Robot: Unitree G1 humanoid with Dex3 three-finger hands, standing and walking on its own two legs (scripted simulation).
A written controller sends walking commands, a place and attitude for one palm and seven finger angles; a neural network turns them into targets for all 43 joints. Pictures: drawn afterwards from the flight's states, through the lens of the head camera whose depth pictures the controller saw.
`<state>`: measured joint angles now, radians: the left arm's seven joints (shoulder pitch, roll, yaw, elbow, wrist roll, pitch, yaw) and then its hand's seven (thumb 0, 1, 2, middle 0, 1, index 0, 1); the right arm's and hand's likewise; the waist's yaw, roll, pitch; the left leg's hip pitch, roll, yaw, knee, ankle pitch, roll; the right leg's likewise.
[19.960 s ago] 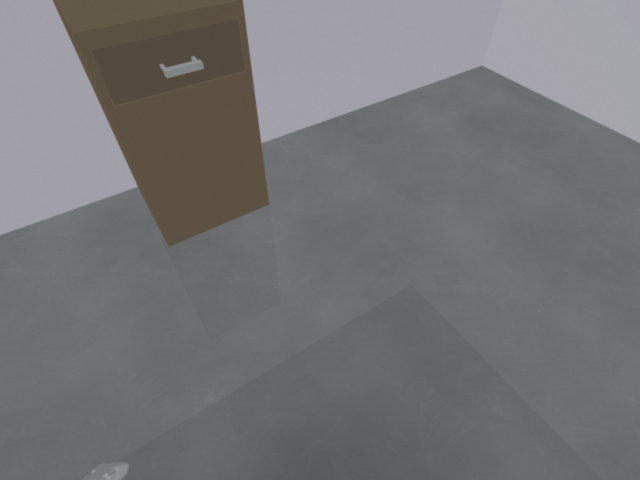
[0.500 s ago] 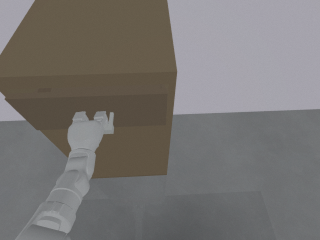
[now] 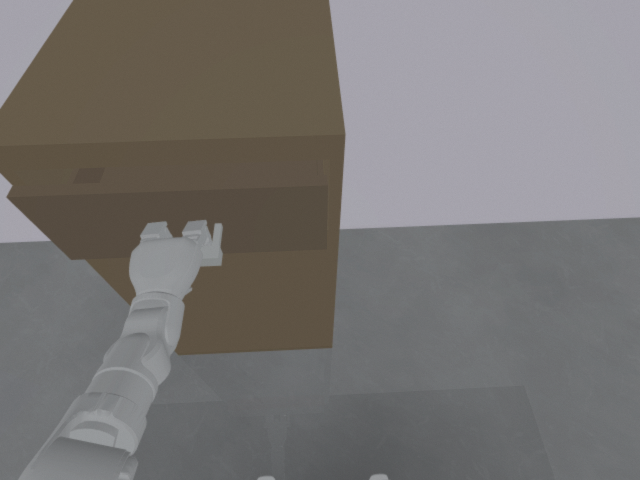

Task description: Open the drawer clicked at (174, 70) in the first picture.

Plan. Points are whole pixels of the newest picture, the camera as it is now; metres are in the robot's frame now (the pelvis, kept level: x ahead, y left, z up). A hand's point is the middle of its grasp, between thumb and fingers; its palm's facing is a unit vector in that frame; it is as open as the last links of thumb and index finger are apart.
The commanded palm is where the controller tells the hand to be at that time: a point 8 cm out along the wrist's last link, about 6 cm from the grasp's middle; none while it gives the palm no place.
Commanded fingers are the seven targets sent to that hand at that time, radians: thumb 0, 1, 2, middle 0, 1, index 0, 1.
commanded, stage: pull the drawer open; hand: left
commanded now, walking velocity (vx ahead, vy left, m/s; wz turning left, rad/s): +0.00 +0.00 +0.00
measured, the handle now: (182, 244) +0.44 +0.20 -0.01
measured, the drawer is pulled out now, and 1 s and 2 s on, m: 0.04 0.26 0.30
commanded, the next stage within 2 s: open the thumb to release the handle in 1.38 s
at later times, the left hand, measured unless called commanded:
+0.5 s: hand (169, 371) +0.26 +0.19 -0.03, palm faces -0.01 -0.12 -0.99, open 5.6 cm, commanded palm +0.22 +0.20 +0.02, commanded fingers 0.00 0.90 0.90 -0.40 -1.35 -0.40 -1.35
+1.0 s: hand (154, 459) +0.17 +0.19 -0.02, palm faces -0.03 -0.12 -0.99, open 5.6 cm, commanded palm +0.11 +0.19 +0.02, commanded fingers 0.00 0.90 0.90 -0.40 -1.35 -0.40 -1.35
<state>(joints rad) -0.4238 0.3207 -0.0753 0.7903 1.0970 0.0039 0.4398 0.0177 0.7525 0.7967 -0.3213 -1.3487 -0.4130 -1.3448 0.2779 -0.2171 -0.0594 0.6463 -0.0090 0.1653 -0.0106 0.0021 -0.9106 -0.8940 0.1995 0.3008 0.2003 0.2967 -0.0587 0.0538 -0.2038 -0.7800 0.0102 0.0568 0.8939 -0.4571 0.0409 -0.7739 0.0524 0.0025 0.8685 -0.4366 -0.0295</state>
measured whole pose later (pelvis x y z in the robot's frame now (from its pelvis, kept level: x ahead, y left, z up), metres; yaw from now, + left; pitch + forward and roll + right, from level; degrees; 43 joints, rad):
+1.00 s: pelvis +0.00 -0.02 -0.01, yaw +1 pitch +15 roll +1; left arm 0.55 0.30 -0.11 -0.05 1.10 -0.03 0.53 0.04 0.72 0.75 -0.28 -1.34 -0.41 -1.35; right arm 0.14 -0.22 0.00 0.52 -0.05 0.11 0.06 0.01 -0.91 -0.89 0.20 0.30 0.20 0.30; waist 0.04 0.04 -0.18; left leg -0.71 0.01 0.06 0.97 -0.51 0.01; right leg -0.73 0.05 0.00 1.00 -0.52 -0.06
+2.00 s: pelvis -0.02 -0.04 -0.02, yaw +3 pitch +14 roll +2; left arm 0.57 0.34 -0.08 -0.06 1.07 -0.08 0.54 0.00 -0.27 0.39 -0.33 -1.27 -0.33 -1.22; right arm 0.14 -0.23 -0.01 0.52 -0.04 0.11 0.00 0.01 -0.91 -0.89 0.20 0.30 0.20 0.30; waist 0.06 0.05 -0.18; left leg -0.78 0.00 0.01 1.01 -0.49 -0.01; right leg -0.79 0.04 -0.04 1.05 -0.51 -0.08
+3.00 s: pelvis -0.01 -0.02 +0.01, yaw +2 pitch +9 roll +1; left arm 0.64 0.35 -0.11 -0.29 0.99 -0.02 0.38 -0.01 -0.49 0.30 -0.32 -1.20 -0.35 -1.21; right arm 0.16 -0.25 -0.02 0.49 -0.04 0.10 0.05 0.01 -0.91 -0.89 0.20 0.30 0.20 0.30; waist 0.08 0.08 -0.15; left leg -0.56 -0.01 0.03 0.84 -0.44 0.02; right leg -0.56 0.04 -0.01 0.86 -0.45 -0.05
